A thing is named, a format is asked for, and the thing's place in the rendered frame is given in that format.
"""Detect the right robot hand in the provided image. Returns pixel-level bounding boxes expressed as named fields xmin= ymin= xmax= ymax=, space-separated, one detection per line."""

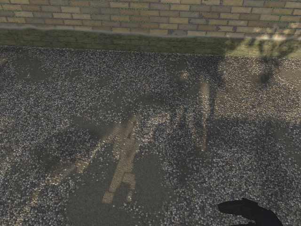
xmin=217 ymin=198 xmax=283 ymax=226

